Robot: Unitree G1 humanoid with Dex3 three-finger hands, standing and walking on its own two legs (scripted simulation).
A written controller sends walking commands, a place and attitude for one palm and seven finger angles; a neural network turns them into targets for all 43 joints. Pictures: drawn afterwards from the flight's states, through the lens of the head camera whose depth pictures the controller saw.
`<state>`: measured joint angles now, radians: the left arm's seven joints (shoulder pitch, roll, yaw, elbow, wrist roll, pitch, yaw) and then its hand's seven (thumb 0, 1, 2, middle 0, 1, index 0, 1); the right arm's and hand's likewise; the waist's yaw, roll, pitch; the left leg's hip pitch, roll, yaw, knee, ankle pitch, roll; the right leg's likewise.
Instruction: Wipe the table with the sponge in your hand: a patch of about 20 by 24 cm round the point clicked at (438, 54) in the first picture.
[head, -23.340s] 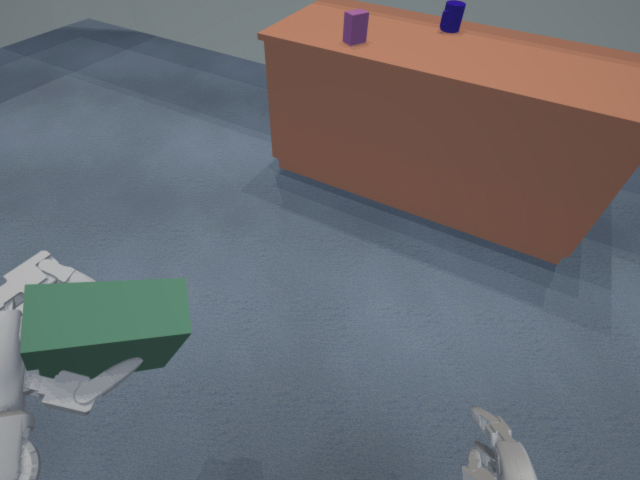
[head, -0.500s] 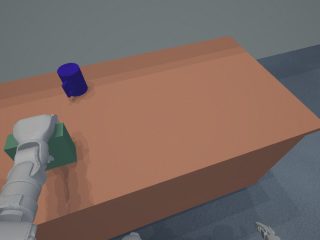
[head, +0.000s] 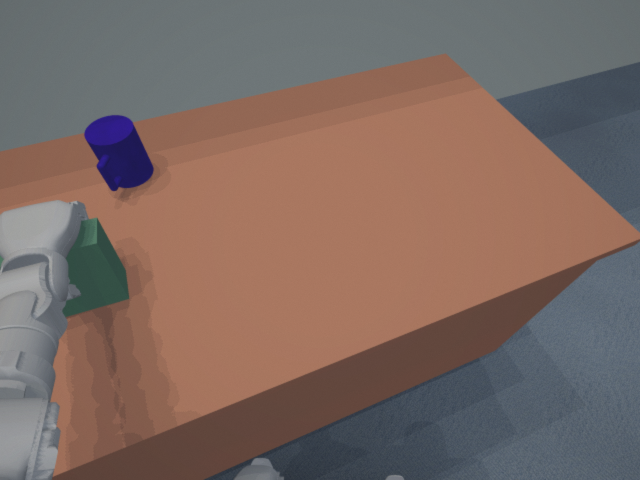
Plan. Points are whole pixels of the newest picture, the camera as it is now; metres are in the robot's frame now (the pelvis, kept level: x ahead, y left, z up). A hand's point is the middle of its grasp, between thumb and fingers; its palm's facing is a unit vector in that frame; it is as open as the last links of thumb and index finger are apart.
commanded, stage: wipe forward along the first lane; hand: left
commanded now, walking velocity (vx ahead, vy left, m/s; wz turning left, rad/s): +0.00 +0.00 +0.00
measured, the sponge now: (67, 282) +0.36 +0.37 -0.01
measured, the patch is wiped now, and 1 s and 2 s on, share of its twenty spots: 0.15 0.35 0.55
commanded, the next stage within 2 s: slide across to the middle lane in 0.16 s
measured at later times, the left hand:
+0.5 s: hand (71, 236) +0.41 +0.36 +0.03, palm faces -0.11 +0.04 -0.99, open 9.6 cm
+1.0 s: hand (116, 225) +0.43 +0.31 +0.03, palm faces -0.11 +0.03 -0.99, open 9.6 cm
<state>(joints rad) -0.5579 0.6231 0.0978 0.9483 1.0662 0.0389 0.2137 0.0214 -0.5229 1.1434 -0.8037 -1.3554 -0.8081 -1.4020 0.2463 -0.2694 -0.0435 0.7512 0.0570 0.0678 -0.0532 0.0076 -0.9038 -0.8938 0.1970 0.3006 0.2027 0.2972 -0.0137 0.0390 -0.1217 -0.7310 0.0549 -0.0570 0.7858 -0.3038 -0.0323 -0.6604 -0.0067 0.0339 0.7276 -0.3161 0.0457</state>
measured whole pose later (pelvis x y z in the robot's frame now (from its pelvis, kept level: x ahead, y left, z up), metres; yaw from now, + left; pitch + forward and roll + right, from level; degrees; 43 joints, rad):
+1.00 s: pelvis +0.03 +0.00 +0.01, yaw +1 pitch +14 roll -2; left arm -0.65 0.47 -0.07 0.97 1.04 0.21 0.28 0.00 -0.50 1.15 -0.77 -1.39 -0.77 -1.45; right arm 0.20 -0.24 -0.05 0.78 0.05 0.09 -0.03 0.01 -0.90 -0.89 0.20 0.30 0.20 0.30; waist -0.01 0.04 -0.12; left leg -0.64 0.05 -0.06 0.72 -0.32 -0.03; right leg -0.56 -0.02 0.02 0.65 -0.33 0.05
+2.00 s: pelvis +0.03 -0.01 +0.02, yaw +1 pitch +7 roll -1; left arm -0.29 0.31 -0.18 0.55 1.03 0.41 0.29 0.00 -0.45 1.11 -0.74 -1.42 -0.74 -1.48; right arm 0.10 -0.24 -0.01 0.69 0.07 0.13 -0.03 0.01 -0.90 -0.89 0.20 0.30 0.20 0.30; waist 0.05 0.05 -0.12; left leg -0.49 0.04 -0.05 0.68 -0.32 -0.04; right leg -0.43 -0.03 0.03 0.65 -0.35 0.04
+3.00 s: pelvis +0.02 -0.02 +0.01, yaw +1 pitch +3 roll +0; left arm 0.02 0.30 -0.25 0.19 1.04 0.47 0.26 0.02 -0.45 1.10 -0.72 -1.43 -0.75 -1.46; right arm 0.05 -0.24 -0.01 0.65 0.07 0.10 -0.02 0.01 -0.90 -0.89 0.19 0.30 0.20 0.30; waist 0.09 0.07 -0.10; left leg -0.42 0.04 -0.04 0.67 -0.31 -0.05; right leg -0.38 -0.02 0.04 0.68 -0.36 0.03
